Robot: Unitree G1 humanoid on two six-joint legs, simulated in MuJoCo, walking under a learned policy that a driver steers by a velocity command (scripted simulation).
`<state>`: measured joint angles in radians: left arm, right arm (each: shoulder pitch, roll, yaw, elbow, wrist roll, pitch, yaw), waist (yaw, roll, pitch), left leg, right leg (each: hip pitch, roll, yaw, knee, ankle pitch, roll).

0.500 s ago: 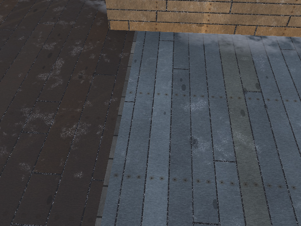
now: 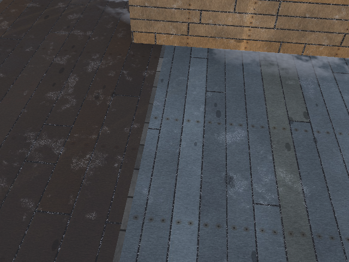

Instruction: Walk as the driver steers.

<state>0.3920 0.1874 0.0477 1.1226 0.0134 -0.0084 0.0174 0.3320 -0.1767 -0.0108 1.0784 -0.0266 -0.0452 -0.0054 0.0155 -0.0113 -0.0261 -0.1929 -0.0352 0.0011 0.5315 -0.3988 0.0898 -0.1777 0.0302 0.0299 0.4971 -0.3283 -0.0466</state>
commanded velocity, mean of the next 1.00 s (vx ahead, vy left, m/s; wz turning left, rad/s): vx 0.46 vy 0.00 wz -0.01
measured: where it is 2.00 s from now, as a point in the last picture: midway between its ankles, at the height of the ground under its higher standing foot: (198, 154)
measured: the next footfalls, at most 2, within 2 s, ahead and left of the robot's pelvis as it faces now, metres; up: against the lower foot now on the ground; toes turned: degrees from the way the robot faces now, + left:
right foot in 0.40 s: +0.36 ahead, -0.08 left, +0.00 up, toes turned -4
left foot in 0.94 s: +0.67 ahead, +0.08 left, +0.00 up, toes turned +4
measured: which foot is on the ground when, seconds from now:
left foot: down 0.00-0.38, up 0.40-0.92, down 0.94-1.00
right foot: down 0.00-0.02, up 0.04-0.38, down 0.40-0.96, up 0.98-1.00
